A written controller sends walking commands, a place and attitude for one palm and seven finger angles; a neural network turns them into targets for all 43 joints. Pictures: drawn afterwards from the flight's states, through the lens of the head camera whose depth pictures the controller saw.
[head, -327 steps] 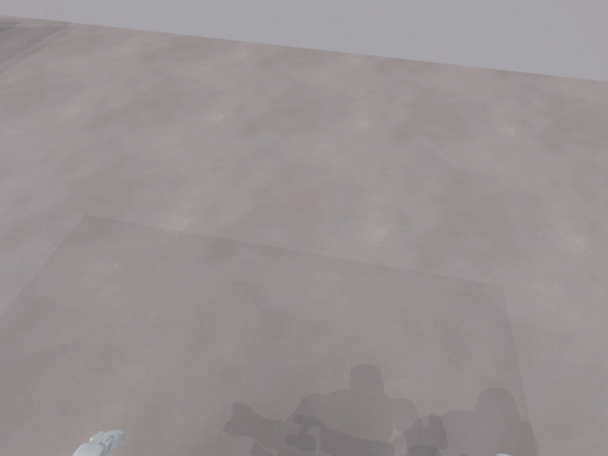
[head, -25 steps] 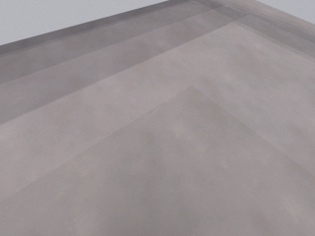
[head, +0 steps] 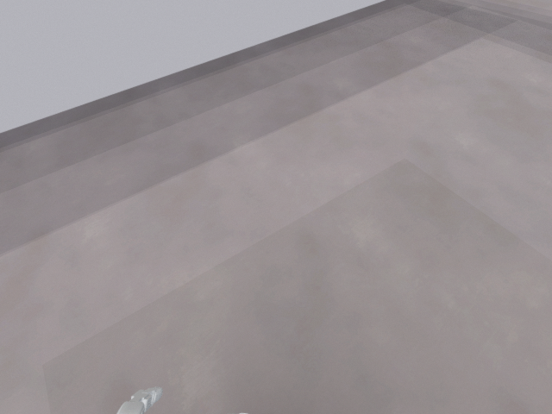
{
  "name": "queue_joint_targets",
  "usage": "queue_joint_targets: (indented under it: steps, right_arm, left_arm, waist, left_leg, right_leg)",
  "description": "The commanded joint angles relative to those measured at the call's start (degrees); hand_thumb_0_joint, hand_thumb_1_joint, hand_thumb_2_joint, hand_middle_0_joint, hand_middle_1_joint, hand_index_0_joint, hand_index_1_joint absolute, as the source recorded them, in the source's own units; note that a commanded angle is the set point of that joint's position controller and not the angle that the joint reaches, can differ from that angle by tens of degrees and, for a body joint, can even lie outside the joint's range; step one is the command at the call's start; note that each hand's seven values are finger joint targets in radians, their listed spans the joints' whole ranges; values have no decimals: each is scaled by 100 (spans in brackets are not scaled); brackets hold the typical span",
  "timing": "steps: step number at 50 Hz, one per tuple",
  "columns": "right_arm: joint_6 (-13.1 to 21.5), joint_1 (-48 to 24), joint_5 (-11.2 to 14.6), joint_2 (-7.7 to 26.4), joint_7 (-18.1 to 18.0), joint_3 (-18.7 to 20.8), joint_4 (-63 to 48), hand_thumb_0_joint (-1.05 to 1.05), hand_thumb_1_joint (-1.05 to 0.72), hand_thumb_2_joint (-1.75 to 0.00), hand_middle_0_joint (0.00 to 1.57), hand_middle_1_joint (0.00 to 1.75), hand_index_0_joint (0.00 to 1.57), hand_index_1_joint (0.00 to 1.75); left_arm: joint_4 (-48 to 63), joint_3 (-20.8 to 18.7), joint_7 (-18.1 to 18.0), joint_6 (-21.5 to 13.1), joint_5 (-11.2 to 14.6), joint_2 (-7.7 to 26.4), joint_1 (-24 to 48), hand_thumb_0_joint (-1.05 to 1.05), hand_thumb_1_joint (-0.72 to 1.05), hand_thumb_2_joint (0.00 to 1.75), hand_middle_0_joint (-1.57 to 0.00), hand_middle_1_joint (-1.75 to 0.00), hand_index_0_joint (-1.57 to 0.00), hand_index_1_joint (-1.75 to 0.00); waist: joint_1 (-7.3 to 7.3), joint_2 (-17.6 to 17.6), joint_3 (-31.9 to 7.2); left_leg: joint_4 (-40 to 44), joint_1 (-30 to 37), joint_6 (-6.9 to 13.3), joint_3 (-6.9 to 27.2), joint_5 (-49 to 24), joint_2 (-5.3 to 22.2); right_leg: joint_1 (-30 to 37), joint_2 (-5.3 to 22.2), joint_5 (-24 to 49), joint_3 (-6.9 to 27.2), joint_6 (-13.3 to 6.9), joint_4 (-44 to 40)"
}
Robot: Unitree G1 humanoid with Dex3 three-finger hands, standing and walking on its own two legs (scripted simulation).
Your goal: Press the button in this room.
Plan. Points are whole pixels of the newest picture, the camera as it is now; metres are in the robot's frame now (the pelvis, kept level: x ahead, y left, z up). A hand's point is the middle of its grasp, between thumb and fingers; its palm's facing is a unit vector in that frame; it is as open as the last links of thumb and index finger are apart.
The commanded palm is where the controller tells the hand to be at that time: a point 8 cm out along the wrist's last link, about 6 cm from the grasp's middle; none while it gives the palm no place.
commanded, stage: turn or walk to find it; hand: left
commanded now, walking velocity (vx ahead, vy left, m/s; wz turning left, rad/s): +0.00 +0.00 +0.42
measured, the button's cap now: out of the picture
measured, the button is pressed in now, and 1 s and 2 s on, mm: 0 0 0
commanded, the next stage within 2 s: none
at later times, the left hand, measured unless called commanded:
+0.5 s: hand out of the picture -0.07 +0.23 -0.18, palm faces +0.29 -0.93 -0.24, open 7.4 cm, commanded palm none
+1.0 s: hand out of the picture -0.03 +0.20 -0.13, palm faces +0.42 -0.86 -0.29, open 7.4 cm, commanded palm none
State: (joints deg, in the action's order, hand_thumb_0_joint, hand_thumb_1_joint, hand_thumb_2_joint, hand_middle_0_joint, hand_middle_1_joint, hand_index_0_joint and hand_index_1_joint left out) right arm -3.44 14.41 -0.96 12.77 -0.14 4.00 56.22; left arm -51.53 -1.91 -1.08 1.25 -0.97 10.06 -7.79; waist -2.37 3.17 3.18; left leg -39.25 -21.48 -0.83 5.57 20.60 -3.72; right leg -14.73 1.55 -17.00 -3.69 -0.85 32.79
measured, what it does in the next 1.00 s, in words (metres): steps on the spot, turning left: left foot, then right foot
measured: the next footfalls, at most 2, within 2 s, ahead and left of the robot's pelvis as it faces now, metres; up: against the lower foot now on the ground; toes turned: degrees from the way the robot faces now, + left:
left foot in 0.44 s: -0.04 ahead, +0.14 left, +0.00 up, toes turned +17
right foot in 0.90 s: +0.03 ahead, -0.09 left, +0.00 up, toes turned +19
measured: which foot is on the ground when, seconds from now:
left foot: up 0.00-0.42, down 0.44-0.92, up 0.94-1.00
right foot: down 0.00-0.44, up 0.46-0.88, down 0.90-1.00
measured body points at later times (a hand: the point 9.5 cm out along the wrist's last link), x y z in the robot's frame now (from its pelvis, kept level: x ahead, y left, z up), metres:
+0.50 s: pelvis -0.04 +0.03 -0.01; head -0.02 +0.05 +0.44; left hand -0.09 +0.28 -0.16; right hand +0.11 -0.20 -0.14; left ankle -0.08 +0.13 -0.73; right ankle +0.00 -0.10 -0.71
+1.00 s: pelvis -0.05 -0.02 +0.00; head -0.02 -0.05 +0.45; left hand -0.06 +0.24 -0.11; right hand +0.08 -0.24 -0.17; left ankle -0.11 +0.11 -0.68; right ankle -0.01 -0.10 -0.73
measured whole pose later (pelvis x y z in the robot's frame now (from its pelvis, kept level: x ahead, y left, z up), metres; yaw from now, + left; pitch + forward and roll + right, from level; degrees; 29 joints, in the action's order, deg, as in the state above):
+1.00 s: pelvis -0.05 -0.02 +0.00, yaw +26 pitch -1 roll +2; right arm -4.3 14.1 -1.1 13.9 0.1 4.5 56.7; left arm -51.6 -1.6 -1.0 0.8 -1.0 9.3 -8.8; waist -2.0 3.7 3.4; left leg -53.6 -24.5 -1.3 4.1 25.5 -2.8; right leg -14.5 3.0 -17.2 -6.6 -2.2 32.9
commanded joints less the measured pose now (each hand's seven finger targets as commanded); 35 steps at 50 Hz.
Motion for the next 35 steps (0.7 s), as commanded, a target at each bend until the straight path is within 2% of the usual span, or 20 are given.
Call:
queue_joint_targets:
  steps: [1, 2, 3, 5, 9, 13, 15, 17, 18, 20, 21, 22, 23, 24, 25, 27, 28, 31, 32, 35]
  right_arm:
    - [-15, -76, -67, 630, 68, 269, -421, 0, -90, -90, 20, 30, 20, 30]
    - [-41, 60, -72, 570, 98, 262, -310, 0, -90, -90, 20, 30, 20, 30]
    - [-40, 287, -67, 518, 115, 245, -229, 0, -90, -90, 20, 30, 20, 30]
    - [-31, 329, -54, 471, 116, 221, -181, 0, -90, -90, 20, 30, 20, 30]
    - [-31, 3, -52, 487, 106, 189, -236, 0, -90, -90, 20, 30, 20, 30]
    - [1, -363, -17, 414, 91, 121, -326, 0, -90, -90, 20, 30, 20, 30]
    - [47, -526, 12, 360, 87, 58, -361, 0, -90, -90, 20, 30, 20, 30]
    - [104, -481, 50, 327, 71, 24, -373, 0, -90, -90, 20, 30, 20, 30]
    - [128, -379, 63, 334, 61, 19, -359, 0, -90, -90, 20, 30, 20, 30]
    - [187, -2, 53, 394, 48, 18, -262, 0, -90, -90, 20, 30, 20, 30]
    - [237, 179, 45, 594, 58, 58, -218, 0, -90, -90, 20, 30, 20, 30]
    - [290, 270, -10, 1136, 32, 175, -252, 0, -90, -90, 20, 30, 20, 30]
    - [240, 437, 1, 1471, -2, 238, -246, 0, -90, -90, 20, 30, 20, 30]
    - [213, 338, -33, 1451, -12, 226, -256, 0, -90, -90, 20, 30, 20, 30]
    - [253, 137, -42, 1212, -75, 170, -244, 0, -90, -90, 20, 30, 20, 30]
    - [257, -339, -31, 1005, -114, 74, -380, 0, -90, -90, 20, 30, 20, 30]
    - [291, -399, -18, 963, -120, 50, -400, 0, -90, -90, 20, 30, 20, 30]
    - [329, -207, 3, 976, -120, 73, -391, 0, -90, -90, 20, 30, 20, 30]
    - [329, -162, 2, 980, -119, 93, -383, 0, -90, -90, 20, 30, 20, 30]
    - [299, -52, -19, 1000, -106, 130, -383, 0, -90, -90, 20, 30, 20, 30]
  left_arm:
    - [416, -338, -122, -118, 10, 1218, 9, 0, 90, 90, -20, -30, -20, -30]
    - [441, -264, -100, -127, 15, 1088, 152, 0, 90, 90, -20, -30, -20, -30]
    - [447, -237, -100, -150, 22, 946, 232, 0, 90, 90, -20, -30, -20, -30]
    - [367, -210, -92, -204, 19, 895, -74, 0, 90, 90, -20, -30, -20, -30]
    - [185, -250, -111, -207, -10, 939, -520, 0, 90, 90, -20, -30, -20, -30]
    - [20, -315, -113, -182, -67, 1117, -772, 0, 90, 90, -20, -30, -20, -30]
    - [-45, -340, -92, -157, -89, 1258, -921, 0, 90, 90, -20, -30, -20, -30]
    - [-106, -376, -79, -142, -97, 1341, -933, 0, 90, 90, -20, -30, -20, -30]
    - [-122, -383, -79, -134, -95, 1362, -868, 0, 90, 90, -20, -30, -20, -30]
    - [-128, -386, -66, -95, -41, 1344, -706, 0, 90, 90, -20, -30, -20, -30]
    - [-94, -356, -52, -53, 13, 1223, -709, 0, 90, 90, -20, -30, -20, -30]
    - [44, -302, -24, -8, 63, 884, -772, 0, 90, 90, -20, -30, -20, -30]
    - [222, -185, -18, 40, 10, 692, -388, 0, 90, 90, -20, -30, -20, -30]
    - [250, -225, -12, 84, -4, 811, -317, 0, 90, 90, -20, -30, -20, -30]
    - [136, -248, -28, 132, -37, 778, -174, 0, 90, 90, -20, -30, -20, -30]
    - [12, -280, 26, 121, -15, 875, -211, 0, 90, 90, -20, -30, -20, -30]
    - [-55, -283, 57, 90, -14, 853, -405, 0, 90, 90, -20, -30, -20, -30]
    - [-89, -246, 44, 67, 3, 828, -434, 0, 90, 90, -20, -30, -20, -30]
    - [-54, -236, 32, 64, 9, 808, -400, 0, 90, 90, -20, -30, -20, -30]
    - [74, -217, 10, 67, 27, 748, -190, 0, 90, 90, -20, -30, -20, -30]
  waist:
    - [151, -1254, 79]
    - [33, -1049, 223]
    - [-74, -992, 144]
    - [31, -1168, -9]
    - [267, -1185, -99]
    - [434, -1213, -160]
    - [541, -1312, -282]
    - [537, -1485, -490]
    - [472, -1523, -531]
    - [220, -1290, -686]
    - [94, -680, -813]
    - [28, 817, -833]
    - [-103, 1371, -609]
    - [-81, 845, -552]
    - [-53, 1117, -313]
    - [126, 845, 31]
    - [225, 754, -103]
    - [171, 445, -388]
    - [146, 476, -422]
    - [64, 476, -387]
  left_leg:
    - [-2783, -994, -73, 63, 459, 295]
    - [-3058, -966, -121, -62, 151, 327]
    - [-3130, -981, -169, -137, -92, 368]
    - [-3139, -1070, -281, -242, -292, 401]
    - [-2730, -1131, -383, -326, -152, 570]
    - [-1641, -798, -379, -562, 457, 662]
    - [-977, -489, -335, -748, 630, 610]
    - [-425, -178, -266, -892, 685, 548]
    - [-24, 61, -245, -947, 595, 547]
    - [1121, 859, -174, -1035, -433, 493]
    - [1749, 1582, -82, -778, -1164, 672]
    - [2123, 2220, 405, 887, -2258, 1937]
    - [2232, 1900, 838, 1419, -3326, 2605]
    - [2182, 1520, 1122, 1207, -2859, 2716]
    - [2333, 1218, 948, 1075, -2616, 2305]
    - [2232, 1053, 856, 700, -2672, 1887]
    - [2156, 1250, 817, 504, -2925, 1761]
    - [1988, 1682, 886, 433, -3624, 1658]
    - [1941, 1797, 935, 478, -3762, 1692]
    - [1928, 1736, 1042, 735, -3564, 1758]
  right_leg:
    - [-293, 1998, -683, 1702, -592, -2219]
    - [-396, 1702, -411, 1225, -439, -2098]
    - [-239, 1518, 69, 838, -357, -1963]
    - [223, 1391, 688, 507, -348, -1803]
    - [660, 1633, 779, 515, -515, -1744]
    - [900, 1913, 1388, 441, -711, -1530]
    - [971, 1925, 1905, 367, -761, -1318]
    - [1073, 1976, 2429, 305, -795, -1068]
    - [1038, 1995, 2569, 231, -732, -891]
    - [682, 1809, 2343, -154, -371, -361]
    - [146, 1572, 1775, -426, -67, 239]
    - [-1187, 867, -128, -729, 359, 1336]
    - [-1660, 533, -1831, -403, 496, 2196]
    - [-1532, 610, -1733, -72, 419, 2695]
    - [-1635, 633, -1384, 159, 447, 2849]
    - [-1684, 575, -789, 217, 469, 3120]
    - [-1696, 537, -619, 181, 501, 3156]
    - [-1644, 451, -546, 188, 594, 2969]
    - [-1654, 438, -586, 192, 621, 2818]
    - [-1494, 378, -793, 212, 635, 2322]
